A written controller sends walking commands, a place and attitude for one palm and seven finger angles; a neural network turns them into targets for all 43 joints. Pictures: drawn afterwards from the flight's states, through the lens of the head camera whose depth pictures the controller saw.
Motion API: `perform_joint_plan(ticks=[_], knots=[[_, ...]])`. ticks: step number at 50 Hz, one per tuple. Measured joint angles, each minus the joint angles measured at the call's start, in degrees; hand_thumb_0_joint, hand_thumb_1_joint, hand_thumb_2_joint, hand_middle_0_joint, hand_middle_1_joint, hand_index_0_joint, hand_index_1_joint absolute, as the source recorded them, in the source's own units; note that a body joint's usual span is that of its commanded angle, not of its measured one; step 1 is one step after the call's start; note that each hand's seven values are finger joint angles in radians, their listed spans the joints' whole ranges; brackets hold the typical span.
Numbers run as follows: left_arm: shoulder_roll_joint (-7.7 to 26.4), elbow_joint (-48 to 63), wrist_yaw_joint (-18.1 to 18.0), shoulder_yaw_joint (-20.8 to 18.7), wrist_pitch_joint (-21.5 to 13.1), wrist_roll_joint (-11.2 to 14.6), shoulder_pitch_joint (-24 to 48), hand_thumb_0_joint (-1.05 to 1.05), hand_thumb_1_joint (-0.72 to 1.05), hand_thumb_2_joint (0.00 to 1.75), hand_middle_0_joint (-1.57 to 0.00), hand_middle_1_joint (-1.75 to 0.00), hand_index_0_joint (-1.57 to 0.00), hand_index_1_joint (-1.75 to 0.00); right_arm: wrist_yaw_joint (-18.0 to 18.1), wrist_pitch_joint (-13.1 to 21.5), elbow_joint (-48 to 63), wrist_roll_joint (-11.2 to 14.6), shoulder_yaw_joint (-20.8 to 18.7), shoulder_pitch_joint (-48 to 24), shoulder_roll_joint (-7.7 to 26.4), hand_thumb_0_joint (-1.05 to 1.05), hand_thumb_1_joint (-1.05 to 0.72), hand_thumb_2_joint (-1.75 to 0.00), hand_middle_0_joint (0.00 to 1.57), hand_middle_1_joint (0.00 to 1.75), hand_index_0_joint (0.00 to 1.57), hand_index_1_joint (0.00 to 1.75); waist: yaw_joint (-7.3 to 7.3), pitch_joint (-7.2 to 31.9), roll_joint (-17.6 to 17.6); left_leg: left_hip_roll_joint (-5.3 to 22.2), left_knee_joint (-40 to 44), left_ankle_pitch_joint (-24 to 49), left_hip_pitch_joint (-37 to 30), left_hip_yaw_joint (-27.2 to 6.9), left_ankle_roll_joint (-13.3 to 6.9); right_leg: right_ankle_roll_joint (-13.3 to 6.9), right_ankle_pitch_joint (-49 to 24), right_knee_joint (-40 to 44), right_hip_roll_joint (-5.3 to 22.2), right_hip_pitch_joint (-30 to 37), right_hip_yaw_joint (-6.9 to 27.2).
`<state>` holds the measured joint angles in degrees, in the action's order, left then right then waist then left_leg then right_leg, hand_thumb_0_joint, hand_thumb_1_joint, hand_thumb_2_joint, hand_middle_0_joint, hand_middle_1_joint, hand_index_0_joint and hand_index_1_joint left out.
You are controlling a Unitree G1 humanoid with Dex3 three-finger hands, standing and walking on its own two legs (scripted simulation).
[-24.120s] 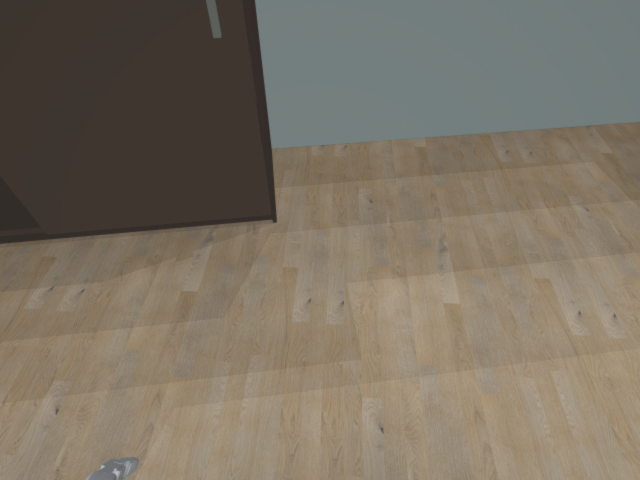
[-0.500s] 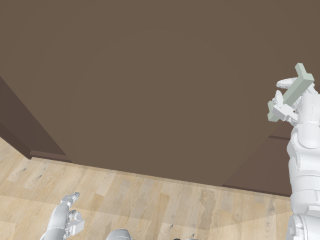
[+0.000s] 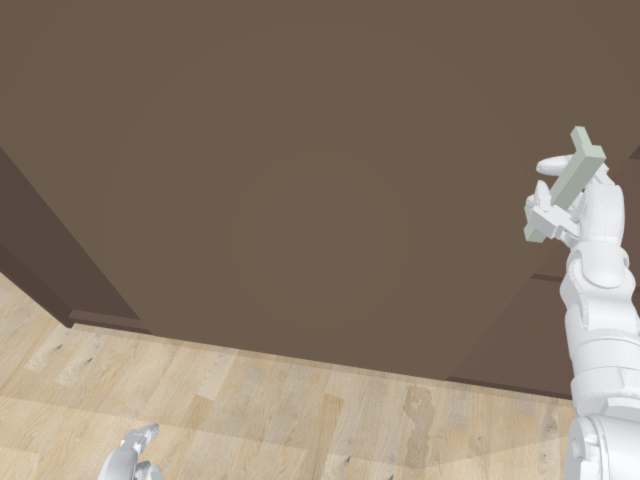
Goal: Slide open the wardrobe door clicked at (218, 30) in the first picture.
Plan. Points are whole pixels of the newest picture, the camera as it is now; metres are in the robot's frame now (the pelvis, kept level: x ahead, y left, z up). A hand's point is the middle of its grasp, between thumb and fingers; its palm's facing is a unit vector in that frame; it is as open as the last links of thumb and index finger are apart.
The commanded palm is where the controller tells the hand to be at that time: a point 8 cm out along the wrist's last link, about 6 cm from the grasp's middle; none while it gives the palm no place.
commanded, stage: stop walking and hold the door there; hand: right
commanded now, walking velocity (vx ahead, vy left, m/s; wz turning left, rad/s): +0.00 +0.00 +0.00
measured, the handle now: (555, 187) +0.46 -0.26 +0.12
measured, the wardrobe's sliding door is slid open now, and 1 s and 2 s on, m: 0.59 0.59 0.59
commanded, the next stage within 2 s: loosen the grip on the handle in 0.48 s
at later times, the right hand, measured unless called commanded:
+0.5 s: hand (539, 211) +0.43 -0.23 +0.11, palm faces +0.31 +0.92 -0.22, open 5.2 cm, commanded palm +0.39 -0.28 +0.10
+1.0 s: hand (547, 213) +0.43 -0.25 +0.11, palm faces +0.32 +0.92 -0.22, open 12.5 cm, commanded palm +0.39 -0.28 +0.12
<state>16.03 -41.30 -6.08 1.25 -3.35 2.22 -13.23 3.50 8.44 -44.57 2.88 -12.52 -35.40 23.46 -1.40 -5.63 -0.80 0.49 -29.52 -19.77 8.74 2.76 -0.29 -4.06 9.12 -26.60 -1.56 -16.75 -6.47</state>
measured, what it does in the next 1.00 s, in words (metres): stands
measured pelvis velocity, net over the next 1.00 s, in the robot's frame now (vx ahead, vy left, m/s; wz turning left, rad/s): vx -0.02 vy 0.01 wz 0.00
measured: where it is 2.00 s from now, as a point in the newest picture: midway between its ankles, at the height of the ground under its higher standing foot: outside the picture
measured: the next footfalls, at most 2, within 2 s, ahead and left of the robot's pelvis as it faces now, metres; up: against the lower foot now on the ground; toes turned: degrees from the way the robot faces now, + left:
none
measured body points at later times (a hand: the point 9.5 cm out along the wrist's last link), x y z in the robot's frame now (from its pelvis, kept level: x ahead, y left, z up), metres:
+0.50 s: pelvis +0.01 +0.02 +0.00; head +0.03 +0.03 +0.45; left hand +0.11 +0.29 -0.11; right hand +0.40 -0.28 +0.13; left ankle -0.04 +0.10 -0.73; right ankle +0.06 -0.08 -0.73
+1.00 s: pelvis -0.02 +0.01 -0.01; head +0.01 -0.01 +0.43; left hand +0.03 +0.28 -0.12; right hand +0.41 -0.29 +0.12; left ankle -0.04 +0.10 -0.73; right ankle +0.06 -0.08 -0.73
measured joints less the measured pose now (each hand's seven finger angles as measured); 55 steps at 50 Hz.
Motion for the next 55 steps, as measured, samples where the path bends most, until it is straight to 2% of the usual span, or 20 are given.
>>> perform_joint_plan(ticks=[2, 9, 29, 30, 31, 32, 34, 36, 41, 48, 52, 55], knots=[[0.4, 0.4, -0.3, -0.1, -0.3, 0.1, 0.1, 0.01, 0.9, 0.89, -0.2, -0.3, -0.21, -0.3, 0.2, -0.1, -1.0, 0.1, -0.4, -0.2, 0.2, -0.11, -0.71, -0.78, 0.46, 1.4, 0.41, 1.4, -0.36, 0.1, 0.7, -0.9, 2.0, 1.5, -0.6, 0.5, -0.7, 0.4, -0.5, 0.5, 0.8, -0.1, 0.6], [0.6, 0.8, -0.1, -0.1, -0.1, 0.6, -1.3, 0.01, 0.9, 0.9, -0.2, -0.3, -0.21, -0.3, 0.5, -0.3, -3.3, 0.2, -1.0, -0.1, 0.9, -0.12, -0.71, -0.78, 0.46, 1.4, 0.42, 1.4, 0.22, 1.6, 1.7, -2.9, 5.4, 2.9, -1.8, 0.6, -1.9, 1.8, -0.2, 0.3, 2.6, -0.5, 1.0], [-0.4, 0.7, -0.1, 0.5, 1.9, 0.9, -1.6, 0.01, 0.9, 0.89, -0.2, -0.3, -0.21, -0.3, -1.2, 1.5, -6.9, -0.9, -3.3, 1.1, 1.9, -0.13, -0.7, -0.77, 0.45, 1.4, 0.43, 1.4, -0.49, 3.2, 2.1, -3.5, 4.8, 2.1, -2.2, -0.1, -2.1, 2.1, 1.2, -1.2, 3.4, -0.2, 0.5], [-0.4, 1.7, 0.1, 0.3, 1.6, 1.1, -2.1, 0.01, 0.9, 0.89, -0.2, -0.3, -0.21, -0.3, -1.9, 0.9, -6.3, -3.3, -4.6, 0.4, 1.6, -0.13, -0.69, -0.77, 0.46, 1.4, 0.44, 1.4, -0.34, 2.8, 2.0, -3.4, 4.3, 2.0, -2.0, 0.0, -2.0, 2.1, 1.2, -1.4, 3.3, -0.3, 0.5], [-0.8, 1.8, 1.0, -0.3, 0.5, -0.2, -2.8, 0.01, 0.9, 0.89, -0.2, -0.3, -0.21, -0.3, -3.6, 0.6, -7.6, -6.1, -6.0, -1.5, 1.6, -0.13, -0.67, -0.76, 0.46, 1.4, 0.44, 1.4, -0.05, 3.3, 1.5, -3.1, 3.0, 1.5, -0.5, 0.2, -2.1, 2.0, 1.1, -1.7, 3.1, -1.4, 0.6], [-1.2, 1.6, 2.1, -0.7, -0.1, -1.1, -3.2, 0.01, 0.9, 0.89, -0.2, -0.3, -0.21, -0.3, -4.7, -0.9, -9.0, -7.0, -6.7, -3.7, 2.1, -0.13, -0.64, -0.75, 0.46, 1.4, 0.44, 1.4, -0.19, 4.1, 0.6, -2.8, 1.7, 1.0, 1.2, 0.6, -2.2, 1.9, 0.8, -2.0, 2.8, -2.7, 0.9], [-1.8, 1.5, 4.4, -0.8, -0.7, -2.6, -3.6, 0.01, 0.9, 0.89, -0.2, -0.3, -0.21, -0.3, -7.0, -3.2, -10.0, -7.6, -8.4, -6.0, 3.3, -0.12, -0.58, -0.74, 0.46, 1.4, 0.45, 1.4, -0.69, 5.5, -1.1, -2.6, -0.1, 0.6, 3.6, 0.9, -2.4, 2.0, 0.3, -2.3, 2.6, -4.6, 1.1], [-1.6, 2.4, 5.6, -1.1, -1.1, -3.2, -4.1, 0.01, 0.9, 0.89, -0.21, -0.3, -0.21, -0.3, -6.6, -4.5, -8.4, -7.8, -8.4, -5.8, 3.9, -0.09, -0.52, -0.72, 0.45, 1.4, 0.48, 1.41, -1.08, 5.8, -1.4, -2.9, -0.9, 0.6, 4.9, 0.8, -2.7, 2.1, 0.3, -3.2, 3.0, -5.9, 1.1], [-0.3, 2.9, 6.2, -1.6, -0.8, -2.4, -5.0, 0.01, 0.9, 0.89, -0.21, -0.3, -0.21, -0.3, -3.4, -4.8, -6.8, -6.6, -7.7, -5.3, 4.4, -0.04, -0.24, -0.58, 0.45, 1.4, 0.48, 1.41, -2.26, 6.2, -0.8, -3.2, -3.8, 0.2, 8.1, 1.2, -2.6, 1.7, 0.9, -6.4, 3.4, -9.3, 1.4], [-0.1, 0.4, 5.4, -1.8, -0.8, -1.7, -6.7, 0.01, 0.9, 0.9, -0.2, -0.3, -0.21, -0.3, -0.3, -5.1, -7.4, -5.7, -4.7, -6.9, 3.9, -0.01, 0.26, -0.34, 0.42, 1.36, 0.43, 1.36, -2.71, 6.2, -0.1, -2.9, -6.1, -0.3, 11.1, 1.9, -2.1, 1.2, 1.3, -9.0, 3.2, -12.8, 2.2], [-0.7, -0.5, 5.1, -1.4, -0.9, -1.8, -7.4, 0.01, 0.9, 0.9, -0.2, -0.3, -0.21, -0.3, 0.2, -4.0, -7.1, -5.7, -5.4, -6.5, 4.0, -0.01, 0.42, -0.27, 0.38, 1.32, 0.43, 1.35, -3.13, 6.4, 0.1, -2.9, -6.4, -0.4, 12.0, 1.6, -1.8, 0.9, 1.7, -9.6, 3.1, -13.7, 2.0], [-1.2, -0.9, 4.8, -1.2, -1.2, -1.8, -8.3, 0.01, 0.9, 0.9, -0.2, -0.3, -0.21, -0.3, 0.5, -3.7, -5.7, -5.4, -4.7, -5.5, 3.5, -0.01, 0.48, -0.24, 0.37, 1.29, 0.44, 1.35, -2.93, 6.3, 0.5, -2.7, -6.2, -0.5, 11.8, 1.5, -1.6, 0.7, 1.9, -9.6, 2.8, -13.6, 2.0]])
